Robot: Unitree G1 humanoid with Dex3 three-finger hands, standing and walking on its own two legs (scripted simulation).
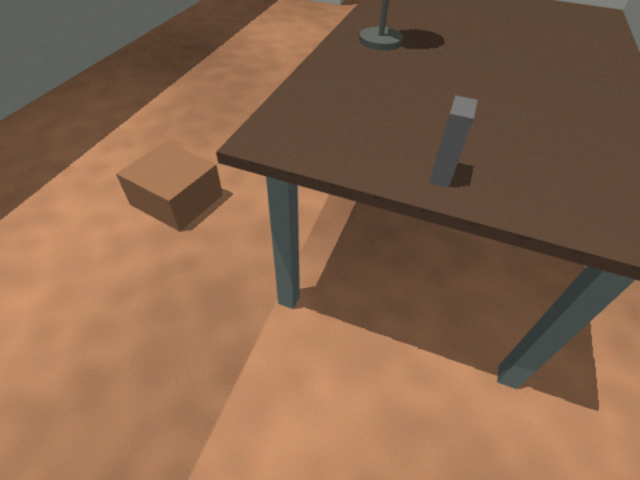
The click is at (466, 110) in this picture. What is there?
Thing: carton on end
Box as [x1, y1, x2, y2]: [429, 95, 477, 187]
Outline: 475,99 455,95 430,176 430,183 448,187 473,118 477,101
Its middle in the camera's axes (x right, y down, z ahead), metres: +0.27 -0.19 +0.78
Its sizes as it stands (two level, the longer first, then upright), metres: 0.072 0.042 0.162
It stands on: a support 0.72 m high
